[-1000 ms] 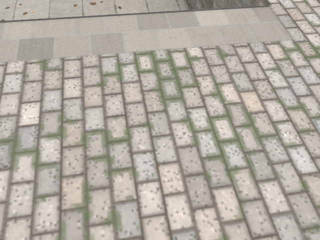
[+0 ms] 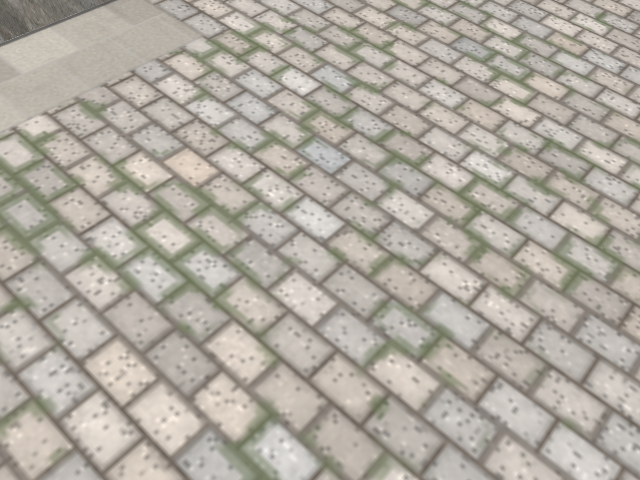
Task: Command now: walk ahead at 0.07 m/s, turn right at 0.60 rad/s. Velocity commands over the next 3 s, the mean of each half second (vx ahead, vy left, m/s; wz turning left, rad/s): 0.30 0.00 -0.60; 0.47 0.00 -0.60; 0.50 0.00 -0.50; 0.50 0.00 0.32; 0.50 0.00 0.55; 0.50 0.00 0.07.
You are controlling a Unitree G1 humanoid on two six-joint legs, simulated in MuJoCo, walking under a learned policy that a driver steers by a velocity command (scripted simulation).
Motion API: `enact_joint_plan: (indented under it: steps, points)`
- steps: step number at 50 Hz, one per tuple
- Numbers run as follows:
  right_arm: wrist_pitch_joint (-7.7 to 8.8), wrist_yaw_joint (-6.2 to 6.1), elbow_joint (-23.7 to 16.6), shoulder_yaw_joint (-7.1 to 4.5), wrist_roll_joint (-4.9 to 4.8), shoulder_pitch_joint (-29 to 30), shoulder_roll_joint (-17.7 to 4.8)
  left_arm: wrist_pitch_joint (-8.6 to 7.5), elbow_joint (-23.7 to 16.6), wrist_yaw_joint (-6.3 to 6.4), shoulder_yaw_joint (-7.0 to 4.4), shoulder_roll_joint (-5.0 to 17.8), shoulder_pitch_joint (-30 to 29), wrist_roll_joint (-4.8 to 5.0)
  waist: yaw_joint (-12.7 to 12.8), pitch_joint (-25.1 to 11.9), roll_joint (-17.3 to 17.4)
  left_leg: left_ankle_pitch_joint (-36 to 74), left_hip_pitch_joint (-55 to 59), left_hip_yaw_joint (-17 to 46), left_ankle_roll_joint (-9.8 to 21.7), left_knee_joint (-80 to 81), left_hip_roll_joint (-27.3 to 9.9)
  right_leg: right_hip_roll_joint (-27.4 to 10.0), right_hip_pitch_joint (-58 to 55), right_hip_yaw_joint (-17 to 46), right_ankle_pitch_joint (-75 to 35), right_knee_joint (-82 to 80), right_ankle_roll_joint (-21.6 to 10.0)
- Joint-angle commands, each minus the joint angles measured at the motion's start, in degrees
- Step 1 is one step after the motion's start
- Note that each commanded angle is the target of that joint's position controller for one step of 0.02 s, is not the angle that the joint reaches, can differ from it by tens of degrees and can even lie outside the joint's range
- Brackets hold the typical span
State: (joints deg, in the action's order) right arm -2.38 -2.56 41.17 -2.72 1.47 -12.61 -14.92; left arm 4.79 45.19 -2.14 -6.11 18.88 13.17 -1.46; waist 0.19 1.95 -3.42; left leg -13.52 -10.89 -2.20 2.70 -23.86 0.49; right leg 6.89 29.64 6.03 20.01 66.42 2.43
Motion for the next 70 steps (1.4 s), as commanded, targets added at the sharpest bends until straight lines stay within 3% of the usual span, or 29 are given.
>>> enact_joint_plan:
  steps: [1, 8, 12, 13, 14, 15, 16, 18, 19, 21, 32, 34, 36, 37, 38, 39, 41, 43, 47, 52, 56, 59, 61, 62, 63, 64, 65, 67, 70]
  points:
    - [1.5, -0.04, -3.1, -2.21, 0.0, -2.1, -8.9, -0.29, -4.5, -0.8, -0.47, 4.5, -3.9, -0.26, -3.4, -1.0, 12.7, -9.6, 11.0, 13.0, 8.3, 11.0, -13.4, -2.4, 8.2, -2.5, 1.6, -4.8, 1.3]
    - [2.72, 1.21, -0.5, -3.77, 0.71, -4.5, -12.1, -1.17, -6.4, -2.75, 1.25, 2.7, -7.6, 0.18, -4.4, 1.3, 13.3, -18.9, 7.0, 9.5, 7.4, 15.0, -17.1, -5.5, -3.3, -8.1, 8.4, -23.7, -2.0]
    - [2.74, 1.88, -0.5, -4.16, 0.11, -0.5, -12.8, -2.68, -4.3, -2.67, 1.8, 2.1, -0.4, 0.79, 1.0, 1.0, 11.3, -19.6, -5.9, 2.6, 5.5, 11.1, -15.8, -4.5, -22.2, -12.5, 1.3, -39.0, -6.9]
    - [2.6, 1.85, -0.6, -3.86, -0.02, 0.8, -11.4, -3.23, -1.5, -2.14, 1.64, 2.5, 5.8, 0.4, 3.8, 0.3, 8.1, -22.3, -12.4, -1.0, 3.9, 4.7, -13.4, -2.7, -31.0, -12.9, -0.6, -43.1, -7.7]
    - [2.64, 2.17, -1.2, -2.92, 0.45, 1.6, -8.3, -3.83, 1.7, -1.48, 0.78, 5.0, 13.3, 0.0, 6.7, -1.1, -1.5, -23.8, -21.5, -6.8, 1.8, -10.1, -9.2, -6.3, -40.2, -4.9, 6.6, -47.3, -8.9]
    - [2.59, 3.07, -4.4, -0.93, 1.18, 4.1, -1.8, -4.46, 0.3, -0.72, -0.13, 11.2, 16.9, -0.01, 8.0, -1.5, -15.4, -26.3, -36.2, -9.3, -1.3, -31.9, -2.7, -24.8, -43.0, 25.0, 28.8, -55.5, -13.4]
    - [3.09, 3.36, -7.0, -1.3, 1.84, 10.0, -5.1, -4.87, -1.8, 0.17, 0.05, 11.9, 12.6, 0.01, 7.8, 5.4, -6.8, -17.8, -42.4, 0.8, -1.6, -34.9, -1.7, -28.4, -33.3, 36.1, 30.6, -61.7, -18.1]
    - [4.59, 5.02, -4.8, -2.34, 0.28, 5.7, -9.5, -5.25, -2.0, 1.08, 1.05, 8.3, 7.2, 0.47, 2.5, 7.5, -3.8, -5.0, -37.8, 3.1, -1.9, -34.3, -5.2, -22.0, -30.2, 24.5, 18.3, -61.0, -16.6]
    - [4.88, 5.23, -2.9, -2.46, 0.96, 3.0, -9.8, -5.83, -2.4, 1.27, 1.17, 7.9, 5.7, 0.73, 1.1, 6.1, -3.7, -2.1, -35.0, 2.8, -2.5, -33.4, -5.6, -18.8, -30.5, 19.6, 9.3, -60.6, -15.4]
    - [4.45, 5.45, -1.3, -2.31, 1.91, 1.5, -9.3, -7.03, -1.9, 1.34, 1.77, 6.2, 6.5, 1.06, 0.6, 3.6, -2.2, 1.9, -32.0, 1.8, -3.5, -34.0, -5.0, -15.6, -30.6, 14.1, -5.2, -59.2, -14.8]
    - [4.45, 5.5, -8.3, 0.18, 0.14, 19.0, -5.8, -8.17, 3.6, 2.95, 1.33, 7.0, 16.5, 0.95, 4.4, 4.4, -2.6, 9.9, -27.2, 0.3, -3.2, -13.4, -0.9, -15.5, -31.3, 14.6, -35.1, -53.6, -14.7]
    - [4.76, 4.71, -6.9, -0.17, -0.12, 13.1, -7.2, -8.35, 3.1, 3.21, 1.14, 8.1, 12.8, 0.92, 0.7, 2.5, -2.7, 8.2, -15.7, 0.5, -1.2, -9.3, 0.8, -15.2, -29.0, 14.1, -43.6, -50.3, -12.2]
    - [5.31, 2.87, -2.1, -1.6, -0.51, -2.7, -10.4, -8.64, 2.9, 2.67, 0.81, 9.3, 10.3, 0.82, -6.3, -6.2, -0.6, 5.5, 5.7, -0.1, 1.0, -6.1, 2.6, -11.3, -25.3, 11.2, -55.2, -32.4, -9.4]
    - [5.89, 1.61, -1.1, -2.46, 0.58, -11.4, -13.5, -9.06, 2.1, 2.1, 1.48, 6.4, 10.7, 1.1, -9.4, -13.1, 3.0, -4.2, 19.6, 9.1, 2.8, -4.4, -6.9, -7.6, -17.1, 9.4, -41.3, -17.3, -8.5]
    - [6.1, 1.08, -1.5, -3.19, 2.44, -13.7, -17.6, -9.21, 0.3, 2.14, 3.06, -1.5, 15.2, 2.32, -6.3, -20.0, 16.5, -16.5, 31.6, 33.7, 6.7, 1.0, -23.7, 0.6, -2.0, 4.1, 3.6, 0.3, -7.2]
    - [5.54, 1.39, -1.8, -3.21, 1.23, -9.5, -16.7, -8.8, 0.0, 2.14, 2.43, 3.6, 15.7, 1.05, -3.8, -19.4, 19.1, -20.0, 26.0, 50.1, 9.8, 8.9, -26.1, 0.1, 4.0, 3.0, 8.5, 7.8, -7.5]
    - [5.66, 1.87, -2.2, -1.29, 0.37, -1.8, -7.6, -7.79, 1.1, 1.43, 2.03, 4.9, 9.4, 0.0, -1.8, -4.9, 6.6, -16.2, 10.6, 31.2, 8.6, 9.9, -21.0, -6.4, 4.4, 0.6, -0.6, 6.5, -7.8]
    - [6.3, 1.84, -0.6, -0.63, 0.42, -1.7, -5.9, -6.72, 1.1, 0.41, 2.17, 3.0, 8.3, -0.54, -0.2, -1.4, 8.4, -4.3, 3.3, 19.2, 7.0, 12.1, -16.9, -8.8, 1.7, -0.5, -1.9, 3.1, -7.1]
    - [8.63, 2.81, 2.2, -0.79, -0.63, -4.4, -5.9, -5.02, -1.2, -1.08, 2.81, 0.9, 3.0, -0.76, 0.3, 0.6, 8.4, 9.3, 2.1, 8.6, 7.6, 15.4, -16.9, -10.4, 5.5, -1.7, -5.5, -0.5, -6.5]
    - [8.71, 2.95, 4.2, -0.78, -0.48, -5.4, -5.7, -5.48, -5.2, -2.54, 3.96, -1.0, -7.6, -0.52, -0.5, 2.2, 7.8, 17.3, 2.7, -3.7, 6.0, 15.8, -13.7, -10.7, 7.3, -5.6, -18.2, -15.2, -5.3]
    - [8.41, 2.43, 5.8, -1.36, -0.56, -8.5, -8.2, -5.65, -7.6, -3.41, 4.5, -1.2, -14.7, -0.63, -2.2, 3.3, 7.6, 20.9, 5.7, -7.9, 4.4, 15.1, -14.6, -9.8, 2.5, -10.5, -19.7, -27.1, -6.6]
    - [7.11, 1.88, 7.4, -1.65, -0.5, -10.9, -9.8, -5.57, -8.2, -2.83, 4.02, 0.1, -15.0, -1.38, -1.9, 2.2, 7.9, 38.3, 13.6, -10.3, 3.5, 8.1, -16.1, -6.8, 0.4, -12.9, -11.9, -31.0, -9.2]
    - [5.8, 1.53, 8.0, -1.91, -0.29, -11.7, -11.5, -5.96, -6.2, -1.99, 3.03, 1.7, -7.4, -1.59, 1.4, -3.0, 8.7, 52.8, 15.5, -12.0, 3.1, -6.6, -16.3, -2.2, -8.8, -14.2, -5.6, -33.1, -11.8]
    - [5.28, 1.52, 7.5, -1.78, -0.37, -11.3, -11.5, -6.43, -3.1, -1.23, 1.95, 3.2, 2.1, -1.92, 5.4, -8.2, 6.7, 48.6, 10.8, -13.1, 2.0, -19.7, -15.3, -0.4, -20.7, -13.3, -6.6, -37.0, -13.6]
    - [5.4, 1.87, 5.3, -1.08, -0.57, -12.4, -9.1, -6.26, -1.5, -0.09, 0.03, 8.6, 9.7, -2.31, 7.9, -14.9, 0.1, 29.3, -4.1, -13.4, -0.3, -37.8, -13.4, -10.9, -36.7, 1.9, 3.8, -39.2, -17.3]
    - [5.8, 2.92, 0.8, -0.68, -0.76, -11.2, -5.5, -5.47, -3.0, 0.48, -1.42, 13.9, 7.2, -0.29, 4.1, -19.7, -12.2, -16.9, -26.3, -8.5, -3.9, -57.6, -1.0, -25.8, -49.3, 33.8, 3.7, -46.4, -24.7]
    - [6.22, 2.89, -0.6, -1.32, -0.28, -4.2, -9.8, -5.01, -3.4, 0.89, -1.27, 12.7, 9.2, 0.34, 7.4, -17.9, -2.4, -14.3, -33.0, 1.7, -3.5, -59.9, -2.2, -25.6, -49.1, 34.0, -6.2, -49.3, -24.6]
    - [7.28, 2.9, 0.0, -0.24, -1.03, -3.5, -6.9, -5.64, -1.5, 1.81, 0.06, 7.0, 5.3, 0.76, 2.6, -6.0, 3.6, -6.2, -29.9, 2.8, -2.4, -49.8, -7.3, -21.8, -34.5, 18.3, -23.1, -49.4, -21.1]
    - [4.58, 3.37, 2.3, 0.0, 1.09, -7.7, -5.8, -7.58, -1.5, 1.86, 1.86, 2.4, 1.3, 0.79, -2.1, -4.9, 3.4, -5.6, -20.3, 2.8, -3.2, -42.2, -8.6, -16.7, -24.2, 9.8, -31.6, -52.1, -18.3]
